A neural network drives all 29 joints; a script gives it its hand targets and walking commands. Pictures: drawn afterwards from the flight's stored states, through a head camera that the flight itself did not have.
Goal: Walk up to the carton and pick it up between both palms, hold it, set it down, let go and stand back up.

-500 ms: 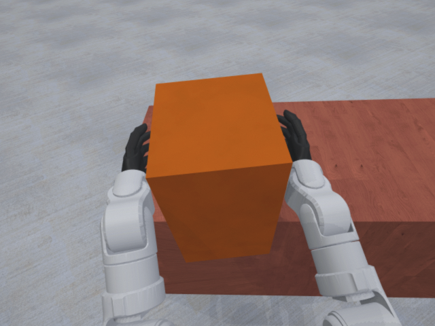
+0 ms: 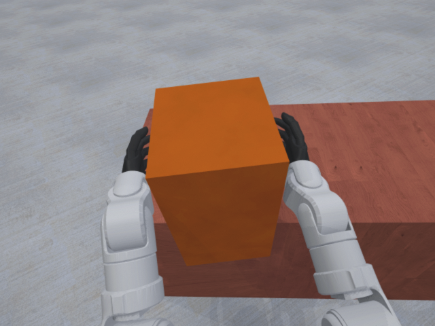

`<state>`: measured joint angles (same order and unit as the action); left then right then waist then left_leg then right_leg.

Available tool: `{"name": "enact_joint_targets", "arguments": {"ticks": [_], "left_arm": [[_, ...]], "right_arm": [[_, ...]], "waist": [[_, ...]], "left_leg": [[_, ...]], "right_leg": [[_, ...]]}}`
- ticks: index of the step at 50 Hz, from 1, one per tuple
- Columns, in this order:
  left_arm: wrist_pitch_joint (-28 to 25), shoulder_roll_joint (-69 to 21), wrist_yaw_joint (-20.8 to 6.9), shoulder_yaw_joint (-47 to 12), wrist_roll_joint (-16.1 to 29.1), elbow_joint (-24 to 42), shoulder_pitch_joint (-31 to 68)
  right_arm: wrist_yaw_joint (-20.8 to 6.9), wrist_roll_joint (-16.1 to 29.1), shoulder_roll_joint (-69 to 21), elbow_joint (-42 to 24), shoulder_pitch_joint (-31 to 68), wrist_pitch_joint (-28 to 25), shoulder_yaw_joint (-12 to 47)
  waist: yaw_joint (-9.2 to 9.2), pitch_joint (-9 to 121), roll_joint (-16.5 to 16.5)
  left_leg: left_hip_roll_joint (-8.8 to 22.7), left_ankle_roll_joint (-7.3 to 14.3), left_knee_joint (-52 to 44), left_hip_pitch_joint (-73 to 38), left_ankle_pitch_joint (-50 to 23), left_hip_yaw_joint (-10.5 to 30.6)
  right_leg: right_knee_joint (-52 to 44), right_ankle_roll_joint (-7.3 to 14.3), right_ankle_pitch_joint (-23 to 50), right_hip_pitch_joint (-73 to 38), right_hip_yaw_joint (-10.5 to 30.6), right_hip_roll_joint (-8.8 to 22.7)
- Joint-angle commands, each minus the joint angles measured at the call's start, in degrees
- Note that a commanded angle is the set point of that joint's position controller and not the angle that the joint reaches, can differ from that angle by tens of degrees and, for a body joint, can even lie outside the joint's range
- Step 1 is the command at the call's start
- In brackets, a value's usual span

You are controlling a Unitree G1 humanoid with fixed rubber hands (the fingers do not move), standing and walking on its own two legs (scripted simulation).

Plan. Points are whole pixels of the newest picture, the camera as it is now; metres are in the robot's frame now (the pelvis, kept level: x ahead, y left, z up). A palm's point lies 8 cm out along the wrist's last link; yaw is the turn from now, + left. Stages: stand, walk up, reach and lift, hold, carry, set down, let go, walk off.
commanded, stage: hold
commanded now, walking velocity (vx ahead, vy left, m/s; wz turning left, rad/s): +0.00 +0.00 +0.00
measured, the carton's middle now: (219, 181) +0.36 +0.00 +0.11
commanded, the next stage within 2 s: none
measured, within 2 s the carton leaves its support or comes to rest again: neither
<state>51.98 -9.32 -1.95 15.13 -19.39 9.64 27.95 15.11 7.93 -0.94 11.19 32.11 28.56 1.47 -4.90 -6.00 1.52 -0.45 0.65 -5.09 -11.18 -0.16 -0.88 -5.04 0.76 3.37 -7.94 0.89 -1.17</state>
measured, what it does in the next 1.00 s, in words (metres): stands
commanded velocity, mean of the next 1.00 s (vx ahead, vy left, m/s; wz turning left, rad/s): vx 0.00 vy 0.00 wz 0.00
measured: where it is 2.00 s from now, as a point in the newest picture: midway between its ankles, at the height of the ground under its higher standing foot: outside the picture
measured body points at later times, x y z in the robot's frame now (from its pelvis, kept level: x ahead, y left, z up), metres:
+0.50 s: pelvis +0.00 +0.00 +0.00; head +0.00 -0.01 +0.45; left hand +0.35 +0.13 +0.17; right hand +0.37 -0.13 +0.16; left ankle -0.02 +0.11 -0.76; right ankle +0.02 -0.11 -0.76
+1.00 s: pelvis +0.00 +0.00 +0.00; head +0.00 -0.01 +0.45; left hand +0.35 +0.13 +0.17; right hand +0.37 -0.14 +0.16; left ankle -0.02 +0.11 -0.76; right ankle +0.02 -0.11 -0.76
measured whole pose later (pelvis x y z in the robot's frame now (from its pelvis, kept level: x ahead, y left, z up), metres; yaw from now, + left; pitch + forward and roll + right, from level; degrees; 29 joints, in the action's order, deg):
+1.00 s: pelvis +0.00 +0.00 +0.00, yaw +0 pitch -6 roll +0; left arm 52.4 -9.6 -1.5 14.0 -18.7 13.5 25.8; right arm 15.5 8.3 -0.6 7.7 30.3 28.7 2.7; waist -5.2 -5.9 1.0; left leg -0.4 0.6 -5.1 -11.2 0.0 -0.7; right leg -5.0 0.7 3.1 -8.1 0.6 -1.1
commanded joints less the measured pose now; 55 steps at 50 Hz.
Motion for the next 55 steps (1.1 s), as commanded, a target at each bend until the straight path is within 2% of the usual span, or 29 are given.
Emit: {"name": "enact_joint_targets", "arguments": {"ticks": [1,2,3,4,5,7,10,13,16,17,19,20,23,26,31,32,33,36,38,39,42,43,44,45,46,50,52,55], "left_arm": [[-3.6,-20.3,-7.0,-23.2,11.3,11.7,31.5],[-3.7,-20.5,-7.0,-24.5,11.9,12.9,30.9],[-3.4,-19.4,-6.8,-24.1,11.3,12.1,31.0],[-3.1,-18.8,-6.9,-24.2,10.9,11.3,31.1],[-2.8,-17.9,-7.2,-23.5,10.5,9.7,29.5],[-2.4,-17.1,-7.5,-23.2,10.2,8.6,29.3],[-2.6,-17.7,-7.5,-23.0,10.1,8.2,30.5],[-3.6,-19.3,-7.0,-24.8,11.7,12.4,31.8],[-3.7,-19.7,-6.5,-25.0,11.7,12.2,31.4],[-3.4,-19.4,-6.5,-25.4,11.3,11.5,30.6],[-3.0,-18.5,-6.5,-23.6,10.8,8.8,30.0],[-2.8,-18.1,-6.8,-23.0,10.3,7.2,29.7],[-2.7,-17.7,-7.1,-21.9,9.9,7.2,30.0],[-3.0,-18.4,-7.0,-22.0,10.4,8.4,30.8],[-2.2,-18.4,-7.1,-23.4,10.5,11.0,29.4],[-2.0,-18.3,-7.1,-24.4,10.7,11.1,29.0],[-1.7,-17.7,-7.2,-24.1,10.5,10.5,28.7],[-1.9,-17.9,-7.3,-23.9,10.8,11.2,29.6],[-2.0,-17.9,-7.3,-23.3,10.8,10.2,29.3],[-2.1,-18.2,-7.3,-23.4,10.9,11.0,30.0],[-2.3,-18.6,-7.3,-24.0,11.1,10.3,29.9],[-2.7,-18.7,-7.1,-24.4,11.4,11.8,30.4],[-2.9,-19.8,-6.9,-25.1,11.9,12.0,31.2],[-2.7,-19.7,-6.9,-24.3,11.9,11.1,30.7],[-2.7,-19.3,-6.8,-24.1,11.8,11.1,30.1],[-1.8,-16.8,-7.5,-21.8,9.9,8.9,27.9],[-1.6,-16.9,-7.9,-21.9,9.6,9.2,28.2],[-2.2,-17.8,-7.6,-23.2,10.3,11.0,29.5]], "right_arm": [[-4.7,7.1,-22.2,-18.0,33.9,-3.2,21.8],[-4.4,7.4,-22.8,-18.4,33.5,-3.2,23.1],[-4.4,7.2,-22.4,-17.4,33.0,-2.9,22.9],[-4.3,6.6,-21.8,-16.5,32.1,-2.7,22.4],[-4.3,5.8,-20.7,-15.1,30.9,-2.5,21.4],[-4.5,5.3,-19.7,-12.8,29.3,-2.4,19.5],[-4.8,4.4,-19.1,-11.0,29.6,-2.7,17.2],[-4.7,5.5,-20.5,-14.3,30.7,-3.3,19.5],[-4.7,5.9,-20.8,-16.1,31.5,-3.5,20.6],[-4.7,5.6,-20.6,-16.2,31.6,-3.3,20.4],[-4.9,4.4,-19.4,-13.7,30.4,-2.6,19.3],[-4.9,4.0,-19.1,-12.0,29.5,-2.5,18.2],[-5.1,4.6,-19.6,-12.6,30.3,-2.6,18.3],[-5.0,4.9,-20.7,-13.9,32.1,-2.8,18.6],[-4.4,6.0,-20.2,-14.9,29.9,-2.7,20.1],[-4.4,6.0,-19.9,-14.8,29.8,-2.5,20.2],[-4.5,6.3,-20.0,-15.2,29.9,-2.4,20.0],[-4.7,6.0,-19.2,-14.3,29.7,-2.3,19.1],[-4.9,5.4,-19.2,-14.6,29.8,-2.3,18.9],[-4.9,5.2,-19.0,-13.9,29.2,-2.4,19.0],[-4.7,5.4,-19.9,-15.3,30.8,-2.7,19.2],[-4.9,5.7,-20.5,-16.3,30.9,-2.7,20.0],[-4.8,5.8,-21.1,-16.9,31.6,-2.8,20.3],[-4.8,5.9,-20.7,-18.0,32.6,-2.7,20.7],[-4.8,5.6,-20.7,-17.9,32.2,-2.7,20.7],[-4.6,5.1,-18.6,-12.8,27.3,-1.9,18.8],[-4.6,5.5,-19.2,-13.8,27.8,-2.1,18.5],[-4.8,5.6,-19.8,-15.1,29.5,-2.5,19.1]], "waist": [[1.1,29.1,-2.5],[1.13,30.2,-2.2],[1.68,28.5,-3.5],[0.96,27.7,-2.4],[1.03,25.5,-2.3],[-0.07,21.5,-0.7],[-0.17,20.5,0.4],[-0.72,26.0,0.2],[-0.09,27.2,-0.8],[-0.1,27.4,-0.4],[0.01,23.9,-2.2],[-0.45,22.6,-1.5],[0.46,22.0,-1.9],[0.77,23.7,-2.7],[0.46,24.8,-0.5],[-0.08,24.9,-0.4],[-0.04,25.1,-1.0],[-0.36,23.8,0.4],[-0.11,23.3,-0.8],[-0.79,23.2,-1.5],[-0.51,24.4,-0.4],[0.26,25.6,-2.0],[-0.57,26.8,-2.1],[-0.16,26.9,-3.1],[0.23,27.4,-2.7],[-0.22,21.6,-1.6],[0.41,21.6,-0.6],[-0.12,23.9,-0.4]], "left_leg": [[0.5,-0.4,1.0,-2.4,-19.4,-0.5],[0.4,-0.6,1.0,-2.9,-20.9,-0.2],[0.2,-0.7,0.8,-2.4,-20.4,-0.2],[0.1,-0.7,0.8,-2.2,-18.3,-0.3],[0.1,-0.7,0.7,-1.1,-16.5,-0.5],[0.4,-1.1,0.6,-1.1,-13.8,-0.5],[0.8,-1.0,0.4,-1.1,-12.1,-0.5],[0.7,-1.0,1.1,-4.3,-16.5,-0.4],[1.1,-1.2,1.8,-3.7,-20.4,0.0],[0.8,-1.3,1.8,-4.0,-19.4,-0.1],[0.8,-0.9,1.3,-2.0,-15.9,-0.4],[0.8,-1.0,0.9,-1.4,-13.3,-0.6],[0.8,-0.3,0.4,-0.7,-11.6,-0.6],[0.8,-0.6,0.6,-0.5,-14.0,-0.4],[0.3,-1.4,1.8,-2.9,-19.5,-0.1],[0.3,-1.6,1.6,-2.9,-20.5,-0.1],[0.4,-1.3,1.6,-3.3,-19.8,-0.3],[0.8,-1.6,1.8,-3.6,-18.4,-0.1],[0.8,-1.1,1.7,-2.9,-17.9,-0.1],[0.9,-1.3,1.2,-2.9,-17.2,-0.1],[0.7,-0.9,1.2,-2.7,-16.1,-0.5],[0.8,-0.7,1.4,-1.8,-17.1,-0.6],[0.7,-0.8,1.6,-3.0,-17.5,-0.4],[0.6,-0.6,1.3,-2.8,-18.1,-0.1],[0.7,-0.4,1.3,-2.6,-18.2,-0.2],[0.6,-1.0,0.4,-1.6,-15.4,-0.5],[0.2,-1.1,0.2,-0.9,-14.5,-0.9],[0.5,-1.1,0.6,-1.5,-16.7,-0.6]], "right_leg": [[5.8,-4.2,17.5,-13.6,0.2,0.2],[6.0,-4.0,19.1,-14.8,0.1,0.1],[6.2,-4.0,18.8,-14.0,0.0,-0.4],[6.1,-4.4,17.7,-13.4,0.1,0.1],[5.8,-4.4,15.8,-12.9,0.3,0.3],[4.7,-3.9,11.3,-11.2,0.1,0.4],[3.7,-3.6,7.5,-8.7,-0.5,0.1],[3.9,-3.3,11.1,-9.1,-0.4,-0.1],[4.8,-3.2,14.3,-11.0,-0.7,-0.1],[4.6,-3.3,13.0,-10.7,-0.6,-0.2],[4.4,-3.5,10.9,-9.4,-0.6,-0.2],[3.9,-3.6,9.5,-8.8,-0.7,0.0],[4.0,-3.6,8.7,-9.6,-0.4,0.2],[5.0,-3.6,11.1,-10.9,-0.7,-0.2],[4.8,-3.5,15.5,-11.9,-0.1,0.1],[4.6,-3.5,15.7,-11.9,0.1,0.0],[4.5,-3.6,15.1,-11.8,0.1,0.1],[4.0,-3.5,12.7,-10.2,-0.5,0.0],[3.9,-3.6,12.7,-9.9,-0.5,0.2],[3.9,-3.6,11.8,-10.4,-0.2,0.0],[3.9,-3.6,11.8,-10.0,-0.4,0.0],[4.5,-3.5,12.7,-10.9,-0.9,-0.2],[4.3,-3.5,13.3,-10.4,-0.7,-0.1],[4.6,-3.8,14.9,-11.4,-0.9,0.0],[5.1,-3.9,15.1,-11.5,-0.8,-0.3],[4.1,-4.2,12.6,-10.9,-0.5,-0.1],[3.9,-4.1,12.1,-11.4,-0.5,0.0],[4.2,-3.7,13.7,-11.6,-0.2,0.2]]}}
